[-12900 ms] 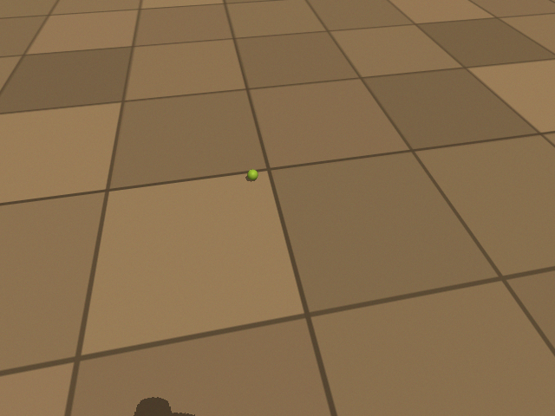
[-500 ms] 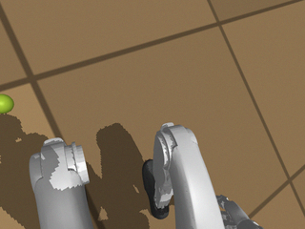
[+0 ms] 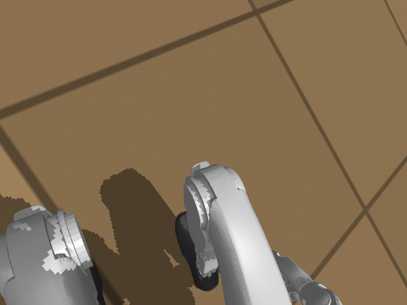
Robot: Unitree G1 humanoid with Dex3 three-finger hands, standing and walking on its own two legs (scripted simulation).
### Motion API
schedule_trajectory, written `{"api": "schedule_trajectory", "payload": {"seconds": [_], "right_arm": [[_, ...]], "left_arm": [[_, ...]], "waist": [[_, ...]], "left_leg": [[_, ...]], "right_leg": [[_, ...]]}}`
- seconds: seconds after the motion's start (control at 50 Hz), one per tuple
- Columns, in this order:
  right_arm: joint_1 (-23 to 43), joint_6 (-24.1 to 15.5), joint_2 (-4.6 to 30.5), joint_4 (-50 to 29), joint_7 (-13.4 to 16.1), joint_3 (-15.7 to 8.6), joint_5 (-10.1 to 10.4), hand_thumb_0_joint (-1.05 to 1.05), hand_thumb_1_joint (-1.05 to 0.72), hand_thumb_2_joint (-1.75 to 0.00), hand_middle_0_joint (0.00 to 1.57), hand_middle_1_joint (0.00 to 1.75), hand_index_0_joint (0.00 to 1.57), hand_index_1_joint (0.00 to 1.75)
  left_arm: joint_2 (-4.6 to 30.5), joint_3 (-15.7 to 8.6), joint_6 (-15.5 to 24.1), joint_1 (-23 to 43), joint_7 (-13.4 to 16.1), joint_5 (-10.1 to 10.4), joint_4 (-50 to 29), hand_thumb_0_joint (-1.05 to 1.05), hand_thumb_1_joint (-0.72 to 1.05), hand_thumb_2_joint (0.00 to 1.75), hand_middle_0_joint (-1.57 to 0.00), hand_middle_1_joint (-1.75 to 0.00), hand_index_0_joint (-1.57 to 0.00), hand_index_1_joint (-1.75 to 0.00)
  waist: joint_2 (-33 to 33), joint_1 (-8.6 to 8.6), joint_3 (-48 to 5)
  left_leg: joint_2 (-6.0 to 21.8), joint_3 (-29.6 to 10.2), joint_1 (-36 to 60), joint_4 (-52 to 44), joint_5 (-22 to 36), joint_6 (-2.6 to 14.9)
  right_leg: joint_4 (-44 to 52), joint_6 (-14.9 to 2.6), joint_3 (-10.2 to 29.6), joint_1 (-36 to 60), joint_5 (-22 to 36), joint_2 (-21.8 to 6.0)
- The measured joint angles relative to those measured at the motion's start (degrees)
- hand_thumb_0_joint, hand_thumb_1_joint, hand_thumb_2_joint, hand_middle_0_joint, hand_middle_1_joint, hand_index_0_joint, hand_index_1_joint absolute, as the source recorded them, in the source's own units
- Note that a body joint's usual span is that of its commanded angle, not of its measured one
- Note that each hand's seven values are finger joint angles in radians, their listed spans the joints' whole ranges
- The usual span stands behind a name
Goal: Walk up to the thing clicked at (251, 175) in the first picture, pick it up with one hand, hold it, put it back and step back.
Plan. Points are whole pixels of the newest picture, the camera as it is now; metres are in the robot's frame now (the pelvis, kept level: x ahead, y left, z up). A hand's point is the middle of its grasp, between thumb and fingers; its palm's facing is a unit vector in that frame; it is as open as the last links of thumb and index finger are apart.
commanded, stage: rest palm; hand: left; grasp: from above
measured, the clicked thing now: out of the picture +0.41 +0.36 -0.27
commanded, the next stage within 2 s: close in 0.92 s
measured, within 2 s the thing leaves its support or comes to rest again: neither
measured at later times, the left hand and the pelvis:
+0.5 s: hand out of the picture +0.39 +0.35 -0.24, palm faces -0.41 -0.15 -0.90, open 14.2 cm; pelvis -0.01 +0.00 +0.00, yaw -1 degrees
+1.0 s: hand out of the picture +0.39 +0.36 -0.25, palm faces -0.45 -0.21 -0.87, open 14.1 cm; pelvis +0.00 +0.00 +0.00, yaw -2 degrees
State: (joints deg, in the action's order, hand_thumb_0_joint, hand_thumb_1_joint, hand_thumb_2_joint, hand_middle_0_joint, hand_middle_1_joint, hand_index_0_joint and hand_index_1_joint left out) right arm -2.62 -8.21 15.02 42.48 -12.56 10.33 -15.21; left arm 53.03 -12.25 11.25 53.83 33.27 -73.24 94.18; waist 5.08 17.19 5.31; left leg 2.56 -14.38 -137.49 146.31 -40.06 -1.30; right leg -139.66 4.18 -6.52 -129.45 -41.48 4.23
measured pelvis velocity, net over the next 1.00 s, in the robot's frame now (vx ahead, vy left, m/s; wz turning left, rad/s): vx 0.00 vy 0.00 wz -0.03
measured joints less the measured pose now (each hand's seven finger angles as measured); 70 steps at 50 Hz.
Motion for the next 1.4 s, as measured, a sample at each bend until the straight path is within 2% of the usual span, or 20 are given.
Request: {"api": "schedule_trajectory", "payload": {"seconds": [0.1, 0.16, 0.24, 0.34, 0.42, 0.5, 0.56, 0.7, 0.78, 0.98, 1.04, 1.12, 1.24, 1.32, 1.4], "right_arm": [[-1.3, 0.3, 0.2, 0.0, -0.1, 0.9, 0.1, 0.00, -0.90, -0.90, 0.20, 0.30, 0.20, 0.30], [-1.5, 0.8, 0.8, 0.3, 0.0, 1.5, 0.0, 0.00, -0.90, -0.90, 0.20, 0.30, 0.20, 0.30], [-1.2, 1.3, 2.1, 0.2, 0.1, 1.8, -0.6, 0.00, -0.90, -0.90, 0.20, 0.30, 0.20, 0.30], [0.1, 1.6, 3.5, 0.3, 0.5, 2.1, -1.4, 0.00, -0.90, -0.90, 0.20, 0.30, 0.20, 0.30], [1.2, 1.0, 3.7, 0.8, 0.6, 1.9, -2.3, 0.00, -0.89, -0.90, 0.20, 0.30, 0.20, 0.30], [2.3, -0.6, 3.5, 1.4, 0.3, 1.8, -2.7, 0.00, -0.89, -0.90, 0.20, 0.30, 0.20, 0.30], [3.0, -2.2, 3.3, 1.5, -0.3, 2.0, -2.7, 0.00, -0.89, -0.90, 0.20, 0.30, 0.20, 0.30], [3.3, -4.7, 2.3, 0.7, -1.6, 3.0, -2.2, 0.00, -0.90, -0.90, 0.20, 0.30, 0.20, 0.30], [2.7, -5.5, 1.8, 0.0, -2.0, 3.7, -2.2, 0.00, -0.90, -0.90, 0.20, 0.30, 0.20, 0.30], [1.2, -5.0, 2.1, -0.4, -2.7, 5.3, -2.3, 0.00, -0.90, -0.90, 0.20, 0.30, 0.20, 0.30], [1.2, -4.5, 2.3, -0.2, -2.6, 5.6, -2.6, 0.00, -0.90, -0.90, 0.20, 0.30, 0.20, 0.30], [1.3, -3.9, 2.9, -0.3, -2.5, 5.5, -3.1, 0.00, -0.90, -0.90, 0.20, 0.30, 0.20, 0.30], [2.0, -4.1, 3.9, 0.2, -2.2, 5.2, -3.5, 0.00, -0.89, -0.90, 0.20, 0.30, 0.20, 0.30], [2.5, -4.9, 4.4, 0.3, -1.9, 4.8, -3.1, 0.00, -0.89, -0.89, 0.20, 0.30, 0.20, 0.30], [2.6, -5.9, 4.6, 0.1, -1.9, 4.6, -2.6, 0.00, -0.89, -0.89, 0.20, 0.30, 0.20, 0.30]], "left_arm": [[1.1, -1.7, 1.7, -2.5, -3.4, 2.6, -1.5, 0.00, -0.50, 0.95, -0.07, -1.01, -0.08, -1.00], [2.1, -2.3, 4.1, -3.3, -4.2, 3.2, -1.9, 0.00, -0.51, 0.95, -0.07, -1.01, -0.08, -1.00], [3.1, -1.3, 7.6, -3.3, -3.9, 2.6, -1.5, 0.00, -0.52, 0.96, -0.07, -1.00, -0.07, -0.99], [3.0, -0.8, 10.4, -3.6, -0.5, -0.5, -1.0, 0.00, -0.51, 0.97, -0.08, -0.99, -0.07, -0.98], [2.5, 0.8, 9.5, -3.2, 3.3, -2.9, 1.1, 0.00, -0.50, 0.97, -0.08, -0.98, -0.08, -0.98], [1.7, 2.6, 6.9, -2.3, 6.1, -3.7, 2.8, 0.00, -0.50, 0.97, -0.08, -0.98, -0.08, -0.97], [1.2, 3.9, 4.7, -1.4, 7.1, -3.3, 3.7, 0.00, -0.50, 0.97, -0.08, -0.98, -0.08, -0.97], [1.6, 4.1, 1.8, 0.4, 5.9, -0.6, 4.4, 0.00, -0.50, 0.95, -0.08, -0.99, -0.08, -0.99], [2.8, 2.4, 1.6, 0.2, 4.4, 0.3, 4.5, 0.00, -0.50, 0.94, -0.08, -1.01, -0.08, -0.99], [5.0, 0.6, 4.7, -2.2, 1.5, 1.7, 2.7, 0.00, -0.49, 0.94, -0.08, -1.01, -0.08, -1.00], [5.5, 0.1, 6.2, -2.9, 2.0, 1.5, 2.4, 0.00, -0.49, 0.94, -0.08, -1.01, -0.08, -1.00], [5.5, 0.4, 7.4, -3.3, 2.8, 0.1, 2.7, 0.00, -0.47, 0.93, -0.08, -1.02, -0.09, -1.00], [4.5, 2.4, 7.1, -2.7, 5.4, -1.5, 3.1, 0.00, -0.41, 0.90, -0.11, -1.02, -0.13, -0.99], [3.9, 3.8, 5.6, -1.7, 6.5, -1.4, 3.9, 0.00, -0.36, 0.86, -0.13, -1.01, -0.15, -0.97], [3.6, 4.8, 3.7, -0.4, 6.7, -0.3, 4.2, 0.00, -0.32, 0.83, -0.15, -0.99, -0.18, -0.95]], "waist": [[0.0, -0.36, 1.6], [0.7, -0.66, 2.4], [1.6, -0.98, 3.1], [2.6, -1.20, 2.8], [3.2, -0.94, 1.4], [3.6, -0.79, 0.4], [3.8, -0.58, 0.4], [3.9, -0.11, 1.4], [3.6, 0.38, 1.9], [3.6, 0.14, 4.0], [3.9, -0.05, 4.3], [4.1, -0.14, 4.4], [4.3, -0.17, 3.8], [4.3, 0.15, 3.5], [4.3, 0.39, 3.5]], "left_leg": [[0.3, -0.4, 1.5, -0.5, -0.8, -0.77], [0.3, -0.8, 2.2, -0.6, -0.7, -1.16], [0.0, -1.7, 2.6, -0.1, -0.4, -1.51], [-0.1, -2.4, 2.8, 0.4, -0.1, -1.48], [0.0, -2.4, 2.7, 0.8, -0.1, -1.24], [0.0, -2.3, 2.2, 1.1, -0.2, -0.86], [0.0, -2.2, 1.9, 1.3, -0.1, -0.48], [0.0, -2.2, 1.5, 1.7, -0.2, 0.19], [-0.1, -2.3, 1.6, 1.8, -0.7, 0.29], [-0.3, -2.9, 2.8, 1.8, -1.6, -0.20], [-0.3, -3.4, 3.1, 1.9, -1.5, -0.46], [-0.3, -3.8, 3.2, 2.1, -1.1, -0.62], [-0.2, -3.8, 3.1, 2.2, -0.4, -0.59], [0.0, -3.6, 2.9, 2.2, -0.2, -0.31], [0.3, -3.3, 2.5, 1.8, -0.1, 0.05]], "right_leg": [[0.3, -0.29, -0.3, 0.7, -0.2, 0.1], [0.3, -0.61, -0.7, 1.2, 0.0, 0.2], [0.2, -0.80, -1.3, 1.7, 0.5, 0.2], [0.3, -0.69, -1.9, 2.3, 1.0, 0.4], [0.2, -0.65, -1.9, 2.3, 1.0, 0.6], [0.1, -0.48, -1.8, 2.1, 1.0, 0.7], [0.1, -0.23, -1.6, 2.1, 0.9, 0.7], [0.1, -0.01, -1.7, 2.3, 0.7, 0.8], [0.2, -0.02, -1.8, 2.7, 0.2, 0.7], [0.4, 0.38, -2.3, 3.9, -0.5, 0.6], [0.5, 0.31, -2.6, 4.0, -0.2, 0.7], [0.4, 0.17, -2.9, 4.0, 0.3, 0.8], [0.3, 0.05, -2.9, 3.7, 1.2, 1.1], [0.4, 0.25, -2.7, 3.5, 1.5, 1.2], [0.8, 0.31, -2.5, 3.1, 1.7, 1.3]]}}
